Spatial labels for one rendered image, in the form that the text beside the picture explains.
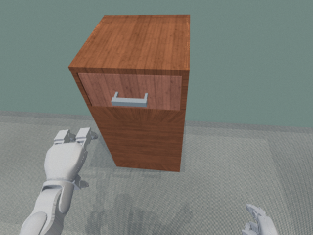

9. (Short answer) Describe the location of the left robot forearm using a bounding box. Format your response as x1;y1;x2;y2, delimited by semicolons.
19;179;75;235

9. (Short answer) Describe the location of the drawer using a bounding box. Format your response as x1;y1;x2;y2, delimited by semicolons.
78;72;182;111

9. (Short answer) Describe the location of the cabinet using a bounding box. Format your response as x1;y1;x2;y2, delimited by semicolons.
68;14;190;172

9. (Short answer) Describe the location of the right robot hand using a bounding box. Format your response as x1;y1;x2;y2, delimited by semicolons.
242;204;279;235

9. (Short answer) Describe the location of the handle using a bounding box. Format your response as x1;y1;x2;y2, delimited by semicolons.
111;91;148;108

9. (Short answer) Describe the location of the left robot hand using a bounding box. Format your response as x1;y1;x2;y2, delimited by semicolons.
44;127;98;190

